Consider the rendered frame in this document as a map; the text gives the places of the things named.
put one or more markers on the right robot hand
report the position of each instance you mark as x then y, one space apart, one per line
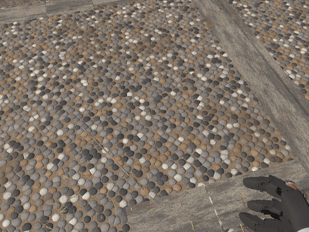
291 214

